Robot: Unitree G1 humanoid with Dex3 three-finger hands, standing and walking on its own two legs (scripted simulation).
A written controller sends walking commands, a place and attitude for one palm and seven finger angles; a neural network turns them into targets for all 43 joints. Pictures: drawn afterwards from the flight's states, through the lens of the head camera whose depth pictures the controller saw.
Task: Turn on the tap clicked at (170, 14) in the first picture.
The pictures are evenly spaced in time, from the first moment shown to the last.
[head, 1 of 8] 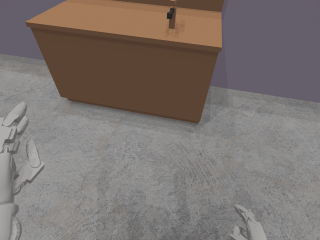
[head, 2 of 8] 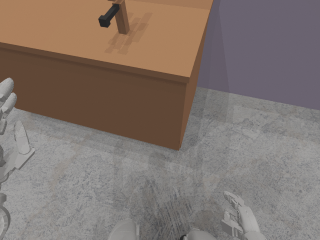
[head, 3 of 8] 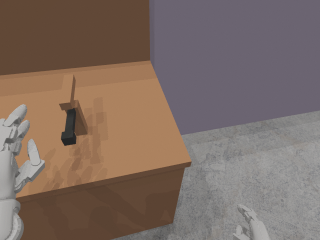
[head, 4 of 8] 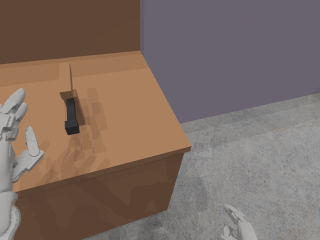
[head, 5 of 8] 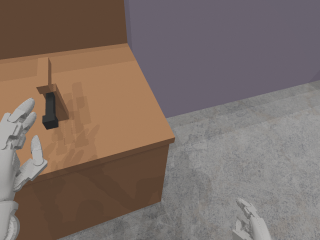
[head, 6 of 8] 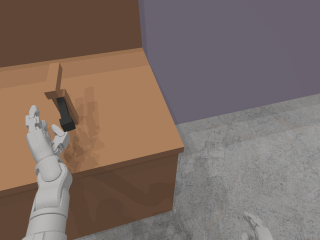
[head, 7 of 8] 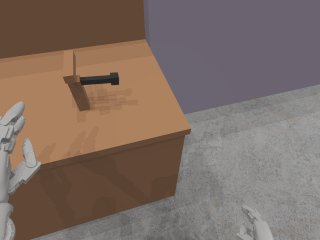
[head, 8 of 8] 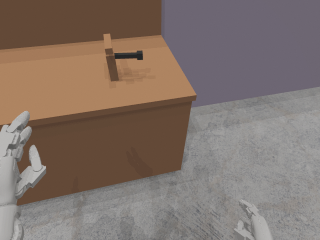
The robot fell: no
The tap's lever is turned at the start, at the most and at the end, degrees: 0 81 81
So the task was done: yes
